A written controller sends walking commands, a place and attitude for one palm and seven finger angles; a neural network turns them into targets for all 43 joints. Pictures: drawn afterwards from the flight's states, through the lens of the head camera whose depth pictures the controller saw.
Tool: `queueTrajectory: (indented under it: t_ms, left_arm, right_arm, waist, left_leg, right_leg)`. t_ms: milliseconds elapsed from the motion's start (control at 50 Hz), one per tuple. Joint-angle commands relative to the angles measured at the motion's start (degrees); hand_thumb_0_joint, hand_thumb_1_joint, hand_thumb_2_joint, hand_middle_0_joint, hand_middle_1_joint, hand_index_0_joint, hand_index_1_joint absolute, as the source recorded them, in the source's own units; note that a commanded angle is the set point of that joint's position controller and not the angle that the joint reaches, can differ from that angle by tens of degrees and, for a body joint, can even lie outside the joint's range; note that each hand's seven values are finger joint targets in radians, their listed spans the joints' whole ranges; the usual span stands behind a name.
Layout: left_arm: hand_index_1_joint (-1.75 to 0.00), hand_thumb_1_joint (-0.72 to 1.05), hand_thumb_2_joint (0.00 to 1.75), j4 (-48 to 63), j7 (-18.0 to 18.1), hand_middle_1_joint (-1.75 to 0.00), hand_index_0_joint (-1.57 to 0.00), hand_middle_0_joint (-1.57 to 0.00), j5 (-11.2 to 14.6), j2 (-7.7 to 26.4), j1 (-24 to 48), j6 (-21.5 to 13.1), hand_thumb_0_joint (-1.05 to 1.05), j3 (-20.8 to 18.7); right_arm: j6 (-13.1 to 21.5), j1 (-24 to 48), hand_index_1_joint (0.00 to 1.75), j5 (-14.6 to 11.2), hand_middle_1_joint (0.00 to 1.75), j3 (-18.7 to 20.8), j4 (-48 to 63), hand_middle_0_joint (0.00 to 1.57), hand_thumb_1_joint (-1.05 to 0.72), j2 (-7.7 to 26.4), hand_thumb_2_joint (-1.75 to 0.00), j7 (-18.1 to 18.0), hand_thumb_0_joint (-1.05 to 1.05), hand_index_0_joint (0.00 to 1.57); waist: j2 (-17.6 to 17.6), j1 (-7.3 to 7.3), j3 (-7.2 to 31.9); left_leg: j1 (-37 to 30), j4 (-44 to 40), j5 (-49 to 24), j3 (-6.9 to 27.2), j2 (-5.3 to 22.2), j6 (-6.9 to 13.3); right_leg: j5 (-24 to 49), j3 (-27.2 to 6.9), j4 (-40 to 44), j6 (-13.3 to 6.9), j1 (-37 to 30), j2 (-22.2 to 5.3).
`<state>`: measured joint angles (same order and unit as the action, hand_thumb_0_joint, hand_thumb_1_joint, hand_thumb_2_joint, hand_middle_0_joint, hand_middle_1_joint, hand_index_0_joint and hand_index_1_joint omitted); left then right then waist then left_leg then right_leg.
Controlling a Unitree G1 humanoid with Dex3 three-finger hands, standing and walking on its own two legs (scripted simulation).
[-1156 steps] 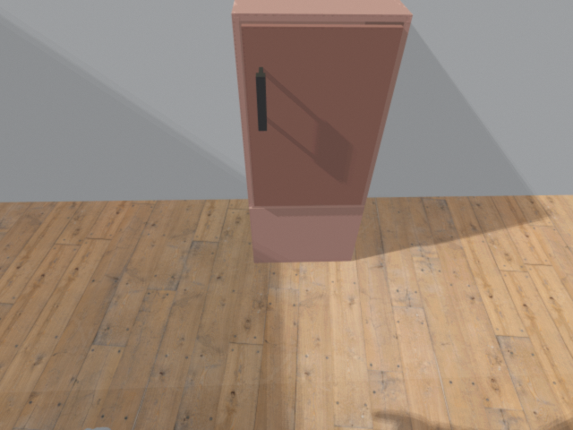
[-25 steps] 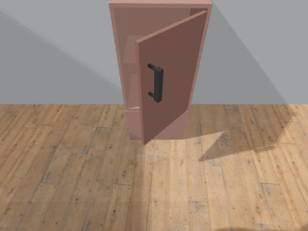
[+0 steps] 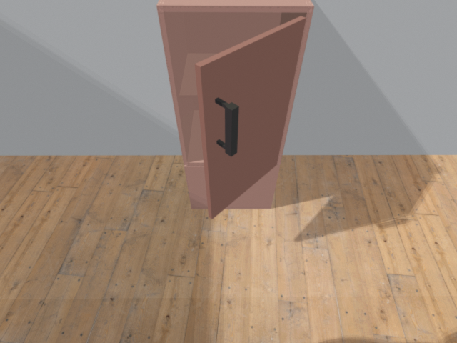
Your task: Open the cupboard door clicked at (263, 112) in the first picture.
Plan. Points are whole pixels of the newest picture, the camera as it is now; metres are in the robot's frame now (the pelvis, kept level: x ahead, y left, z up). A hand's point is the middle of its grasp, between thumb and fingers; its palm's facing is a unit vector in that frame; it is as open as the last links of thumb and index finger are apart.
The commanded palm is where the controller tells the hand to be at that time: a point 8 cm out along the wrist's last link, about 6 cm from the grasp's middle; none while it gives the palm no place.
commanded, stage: walk to a spot facing it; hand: left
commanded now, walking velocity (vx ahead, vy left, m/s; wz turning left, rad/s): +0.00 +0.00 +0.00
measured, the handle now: (225, 127) +0.60 +0.05 +0.02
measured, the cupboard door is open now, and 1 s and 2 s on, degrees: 45 45 45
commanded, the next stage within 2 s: none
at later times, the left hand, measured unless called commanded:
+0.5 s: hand out of the picture +0.04 +0.18 -0.18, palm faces -0.06 -0.97 -0.23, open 7.4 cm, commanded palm none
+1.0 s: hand out of the picture +0.12 +0.15 -0.17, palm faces -0.31 -0.92 -0.25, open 7.4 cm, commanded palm none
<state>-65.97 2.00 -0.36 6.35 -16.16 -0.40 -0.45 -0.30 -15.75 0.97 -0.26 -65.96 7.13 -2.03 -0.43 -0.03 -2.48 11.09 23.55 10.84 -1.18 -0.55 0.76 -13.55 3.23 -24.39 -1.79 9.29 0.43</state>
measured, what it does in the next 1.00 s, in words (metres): lifts its left foot, turning right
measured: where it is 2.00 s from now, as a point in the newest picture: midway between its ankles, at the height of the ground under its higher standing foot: outside the picture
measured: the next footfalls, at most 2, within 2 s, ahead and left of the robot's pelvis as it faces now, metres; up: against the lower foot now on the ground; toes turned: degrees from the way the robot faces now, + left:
left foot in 1.10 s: +0.13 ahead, +0.09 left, +0.00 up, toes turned -31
right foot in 1.42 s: -0.02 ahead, -0.15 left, +0.00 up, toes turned -45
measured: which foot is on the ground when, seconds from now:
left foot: down 0.00-0.58, up 0.60-1.00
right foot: down 0.00-1.00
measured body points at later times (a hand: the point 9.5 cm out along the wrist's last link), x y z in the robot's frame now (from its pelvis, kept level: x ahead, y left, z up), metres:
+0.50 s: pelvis +0.00 -0.01 -0.01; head +0.04 -0.03 +0.43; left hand +0.05 +0.23 -0.16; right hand +0.00 -0.25 -0.17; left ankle +0.02 +0.11 -0.74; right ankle -0.01 -0.09 -0.73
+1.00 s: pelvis +0.01 -0.03 +0.00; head +0.06 -0.05 +0.45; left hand +0.13 +0.20 -0.15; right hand +0.07 -0.31 -0.13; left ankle +0.07 +0.12 -0.69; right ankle -0.02 -0.10 -0.74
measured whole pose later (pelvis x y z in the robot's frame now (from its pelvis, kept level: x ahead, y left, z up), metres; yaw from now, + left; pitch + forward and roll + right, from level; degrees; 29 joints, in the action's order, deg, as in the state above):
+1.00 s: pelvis +0.01 -0.03 +0.00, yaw -25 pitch +1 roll +2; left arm -53.2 0.7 -1.5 11.2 -15.4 1.9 -4.6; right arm -2.6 -1.4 -0.1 3.2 -50.3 11.4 -1.8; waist 1.8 3.8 -5.3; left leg 24.6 50.2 24.6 2.4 -0.1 -2.9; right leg -13.4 -11.7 -27.6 -4.0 14.3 6.6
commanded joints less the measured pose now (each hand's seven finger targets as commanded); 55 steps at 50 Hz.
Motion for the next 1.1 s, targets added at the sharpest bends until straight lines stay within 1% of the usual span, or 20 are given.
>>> queueTrajectory:
  t_ms: [0, 160, 300, 360, 400, 440, 460, 520, 540, 560, 580, 620, 660, 740, 920, 980, 1020, 1040, 1060, 1080]
  left_arm:
    - [-0.30, 0.90, 0.90, 0.67, 0.32, -0.30, -0.20, -0.20, -0.06, 5.77, -4.65, -0.69, 0.00, -1.06]
    - [-0.30, 0.90, 0.90, 1.50, 0.21, -0.30, -0.20, -0.20, -0.20, 6.83, -4.08, -0.02, 0.00, -2.10]
    - [-0.30, 0.90, 0.90, 6.18, -0.95, -0.30, -0.20, -0.20, -0.79, 9.03, -0.65, 1.83, 0.00, -4.78]
    - [-0.30, 0.90, 0.90, 8.03, -1.41, -0.30, -0.20, -0.20, -0.90, 8.79, -0.10, 2.06, 0.00, -5.22]
    - [-0.30, 0.90, 0.90, 9.43, -1.84, -0.30, -0.20, -0.20, -1.03, 8.28, 0.57, 2.24, 0.00, -5.46]
    - [-0.30, 0.90, 0.90, 10.63, -2.32, -0.30, -0.20, -0.20, -1.13, 7.74, 1.20, 2.62, 0.00, -5.50]
    - [-0.30, 0.90, 0.90, 11.22, -2.41, -0.30, -0.20, -0.20, -1.11, 7.40, 1.44, 2.63, 0.00, -5.54]
    - [-0.30, 0.90, 0.90, 10.65, -2.67, -0.30, -0.20, -0.20, -1.00, 7.94, -3.09, 2.01, 0.00, -5.57]
    - [-0.30, 0.90, 0.90, 10.60, -2.21, -0.30, -0.20, -0.20, -1.48, 11.79, -4.65, 1.43, 0.00, -6.26]
    - [-0.30, 0.90, 0.90, 10.86, -1.35, -0.30, -0.20, -0.20, -1.69, 18.14, -5.08, 0.92, 0.00, -7.30]
    - [-0.30, 0.90, 0.90, 10.90, -0.78, -0.30, -0.20, -0.20, -0.96, 17.68, -6.44, 1.15, 0.00, -7.31]
    - [-0.30, 0.90, 0.90, 12.14, -0.26, -0.30, -0.20, -0.20, -0.95, 15.36, -1.45, 1.02, 0.00, -6.97]
    - [-0.30, 0.90, 0.90, 12.98, -0.06, -0.30, -0.20, -0.20, -0.87, 14.76, -0.78, 0.72, 0.00, -6.79]
    - [-0.30, 0.90, 0.90, 13.59, -0.28, -0.30, -0.20, -0.20, -0.82, 15.44, -2.41, 0.68, 0.00, -6.81]
    - [-0.30, 0.90, 0.90, 15.80, -0.55, -0.30, -0.20, -0.20, -1.34, 16.79, -2.94, 1.18, 0.00, -7.43]
    - [-0.30, 0.90, 0.90, 16.84, -0.50, -0.30, -0.20, -0.20, -1.42, 17.28, -0.58, 1.37, 0.00, -7.48]
    - [-0.30, 0.90, 0.90, 17.52, -0.69, -0.30, -0.20, -0.20, -0.94, 16.84, 1.99, 1.55, 0.00, -7.32]
    - [-0.30, 0.90, 0.90, 18.18, -0.87, -0.30, -0.20, -0.20, -0.59, 15.16, 2.70, 1.65, 0.00, -6.82]
    - [-0.30, 0.90, 0.90, 18.83, -1.47, -0.30, -0.20, -0.20, -0.19, 11.81, 0.36, 1.66, 0.00, -6.13]
    - [-0.30, 0.90, 0.90, 20.29, -2.08, -0.30, -0.20, -0.20, -0.58, 12.31, 1.98, 1.37, 0.00, -6.04]
  right_arm:
    - [0.54, -4.09, 0.30, 0.24, 0.30, 0.55, 0.79, 0.20, -0.90, 4.21, -0.90, -0.26, 0.00, 0.20]
    - [0.02, -3.86, 0.30, 0.11, 0.30, 1.27, 1.05, 0.20, -0.90, 5.06, -0.90, -0.78, 0.00, 0.20]
    - [-1.01, -1.66, 0.30, 0.39, 0.30, 3.70, 5.64, 0.20, -0.90, 7.73, -0.90, -1.17, 0.00, 0.20]
    - [-0.76, -0.45, 0.30, 0.39, 0.30, 4.56, 7.68, 0.20, -0.90, 9.65, -0.90, -1.26, 0.00, 0.20]
    - [-0.41, -0.51, 0.30, 0.61, 0.30, 5.21, 8.92, 0.20, -0.90, 11.87, -0.90, -1.37, 0.00, 0.20]
    - [-0.04, 0.63, 0.30, 0.94, 0.30, 5.50, 10.28, 0.20, -0.90, 13.10, -0.90, -1.29, 0.00, 0.20]
    - [-0.01, 1.26, 0.30, 1.04, 0.30, 5.41, 10.96, 0.20, -0.90, 13.11, -0.90, -1.28, 0.00, 0.20]
    - [-0.31, 4.84, 0.30, 0.99, 0.30, 5.44, 12.56, 0.20, -0.90, 13.72, -0.90, -1.01, 0.00, 0.20]
    - [-0.73, 5.21, 0.30, 0.30, 0.30, 5.45, 13.73, 0.20, -0.90, 12.00, -0.90, -0.79, 0.00, 0.20]
    - [-0.88, 6.16, 0.30, -0.14, 0.30, 4.83, 15.94, 0.20, -0.90, 8.54, -0.90, -0.01, 0.00, 0.20]
    - [-1.53, 8.58, 0.30, 0.00, 0.30, 5.11, 15.84, 0.20, -0.90, 10.18, -0.90, -0.21, 0.00, 0.20]
    - [-1.35, 10.34, 0.30, -0.01, 0.30, 5.10, 16.07, 0.20, -0.90, 9.88, -0.90, -0.08, 0.00, 0.20]
    - [-1.32, 10.03, 0.30, -0.08, 0.30, 4.95, 15.96, 0.20, -0.90, 9.10, -0.90, 0.14, 0.00, 0.20]
    - [-1.76, 12.15, 0.30, -0.22, 0.30, 4.76, 17.18, 0.20, -0.90, 8.93, -0.90, 0.03, 0.00, 0.20]
    - [-0.96, 15.41, 0.30, -0.85, 0.30, 4.62, 20.45, 0.20, -0.90, 8.93, -0.90, -0.20, 0.00, 0.20]
    - [-0.41, 12.88, 0.30, -1.20, 0.30, 4.53, 20.60, 0.20, -0.90, 8.89, -0.90, -0.27, 0.00, 0.20]
    - [0.08, 7.57, 0.30, -1.33, 0.30, 4.59, 19.21, 0.20, -0.90, 9.61, -0.90, -0.59, 0.00, 0.20]
    - [0.61, 4.59, 0.30, -1.00, 0.30, 4.87, 18.50, 0.20, -0.90, 11.68, -0.90, -0.93, 0.00, 0.20]
    - [1.09, 3.88, 0.30, -0.22, 0.30, 5.84, 18.88, 0.20, -0.90, 16.92, -0.90, -1.10, 0.00, 0.20]
    - [0.74, 2.06, 0.30, 0.38, 0.30, 5.94, 19.79, 0.20, -0.90, 19.37, -0.90, -1.32, 0.00, 0.20]
  waist:
    - [0.56, -0.19, -2.86]
    - [0.34, -0.12, -2.53]
    - [0.16, -0.55, -2.26]
    - [-2.98, -0.10, -0.67]
    - [-8.33, -0.18, 0.77]
    - [-11.03, 0.17, 1.60]
    - [-9.03, 0.46, 1.91]
    - [-2.74, 3.48, 1.65]
    - [8.43, 3.98, 1.47]
    - [20.99, 4.16, 1.46]
    - [13.45, 5.28, 1.72]
    - [9.14, 2.80, 0.49]
    - [4.68, 2.16, 4.29]
    - [6.18, 2.73, 4.90]
    - [7.85, 3.37, 4.74]
    - [7.40, 1.89, 5.45]
    - [6.77, -0.74, 6.68]
    - [2.33, -2.04, 7.02]
    - [-12.93, -1.38, 8.00]
    - [-15.20, -1.77, 5.30]
  left_leg:
    - [0.20, -4.16, -3.70, 4.77, 5.24, 0.96]
    - [-0.97, -1.66, -4.13, 3.11, 6.30, 0.92]
    - [1.41, 1.15, 4.46, 1.78, 8.53, 1.40]
    - [0.24, -0.74, 6.18, 4.00, 11.87, 2.71]
    - [0.64, -5.10, 6.60, 8.82, 17.33, 5.56]
    - [0.14, -7.24, -0.72, 10.14, 22.87, 9.45]
    - [-0.18, -6.01, -4.07, 9.31, 23.76, 10.03]
    - [3.49, 5.94, -9.66, -0.82, 18.01, 4.61]
    - [8.81, 17.13, 0.26, -6.09, 10.73, 0.08]
    - [19.96, 30.61, 22.61, -8.52, 2.72, -3.21]
    - [20.87, 38.45, 23.77, -0.31, 3.31, -2.70]
    - [24.75, 42.94, 17.74, 3.06, 4.42, -3.12]
    - [23.11, 41.96, 14.31, 3.02, 4.13, -3.74]
    - [22.65, 38.33, 12.45, 3.00, 2.61, -4.32]
    - [18.51, 27.55, 14.05, 3.59, 0.43, -3.88]
    - [12.44, 18.32, 13.15, 4.04, -0.31, -3.21]
    - [1.17, 6.46, 5.23, 3.93, -0.22, -2.82]
    - [-8.46, -0.77, 2.36, 7.06, 4.23, -1.41]
    - [-15.62, -6.17, -0.14, 22.11, 18.97, 3.39]
    - [-10.51, -8.15, -6.79, 29.61, 29.66, 10.58]
  right_leg:
    - [2.60, -6.24, 6.38, -0.68, 2.61, -6.27]
    - [5.70, -7.52, 4.89, -1.17, 3.87, -5.96]
    - [3.01, -11.51, 0.31, -2.19, 9.79, -4.80]
    - [3.18, -10.41, -4.47, -1.55, 12.08, -2.21]
    - [0.43, -6.83, -13.59, -0.47, 12.65, 0.32]
    - [-12.77, -3.13, -24.83, 0.78, 14.10, -0.10]
    - [-14.91, -3.53, -25.86, 0.77, 14.06, -1.20]
    - [-3.23, -2.29, -8.78, 0.91, 4.79, -1.40]
    - [10.36, -13.94, 2.36, -1.33, 1.10, -7.27]
    - [23.48, -31.26, 7.23, -7.28, -2.63, -20.13]
    - [22.92, -32.27, 6.59, -10.43, -2.04, -19.82]
    - [26.01, -29.12, 3.23, -11.36, -3.54, -15.91]
    - [29.11, -25.90, 1.41, -10.18, -6.43, -13.64]
    - [32.01, -25.06, 1.56, -8.90, -8.16, -11.14]
    - [31.47, -31.38, 0.85, -10.18, -5.95, -10.13]
    - [30.92, -32.68, -0.72, -9.24, -2.53, -9.17]
    - [24.76, -31.06, -3.19, -5.81, 4.50, -6.49]
    - [15.24, -27.54, -6.52, -3.17, 12.79, -2.61]
    - [-7.89, -18.57, -15.43, 0.29, 23.76, 5.16]
    - [-23.53, -8.77, -29.06, 3.07, 26.16, 4.69]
